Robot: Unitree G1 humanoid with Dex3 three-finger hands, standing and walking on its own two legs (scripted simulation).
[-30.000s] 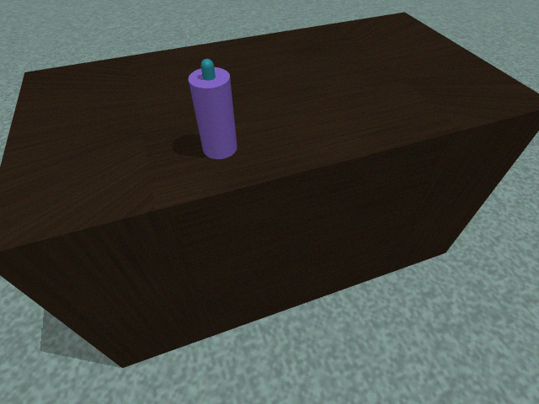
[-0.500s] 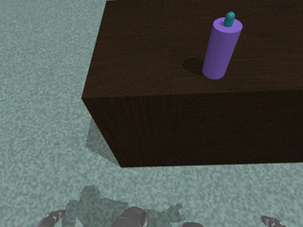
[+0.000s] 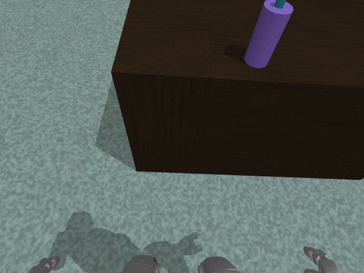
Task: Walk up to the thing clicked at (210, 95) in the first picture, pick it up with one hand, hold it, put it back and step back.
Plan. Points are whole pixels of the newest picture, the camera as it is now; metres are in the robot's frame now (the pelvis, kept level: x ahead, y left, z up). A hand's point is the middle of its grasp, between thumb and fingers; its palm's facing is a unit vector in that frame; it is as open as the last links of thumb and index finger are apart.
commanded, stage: step back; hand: right
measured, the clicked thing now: (268, 30) +0.76 -0.19 +0.09
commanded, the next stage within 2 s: none
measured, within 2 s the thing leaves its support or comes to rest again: neither
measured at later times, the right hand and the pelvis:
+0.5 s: hand out of the picture -0.09 -0.30 -0.17, palm faces -0.16 +0.90 -0.40, open 7.4 cm; pelvis -0.17 -0.03 -0.02, yaw +6 degrees
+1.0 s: hand out of the picture -0.18 -0.34 -0.15, palm faces -0.06 +0.92 -0.38, open 7.3 cm; pelvis -0.33 -0.07 -0.01, yaw -1 degrees
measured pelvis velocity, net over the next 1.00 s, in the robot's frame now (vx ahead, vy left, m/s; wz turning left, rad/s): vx -0.33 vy -0.07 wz -0.02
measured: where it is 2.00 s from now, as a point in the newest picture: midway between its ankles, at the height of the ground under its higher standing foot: outside the picture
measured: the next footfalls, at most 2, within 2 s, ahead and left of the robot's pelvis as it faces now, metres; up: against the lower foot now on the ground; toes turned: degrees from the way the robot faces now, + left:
right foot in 0.10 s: -0.02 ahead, -0.14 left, +0.00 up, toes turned +2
left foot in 0.50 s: -0.16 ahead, +0.08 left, +0.00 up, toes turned +4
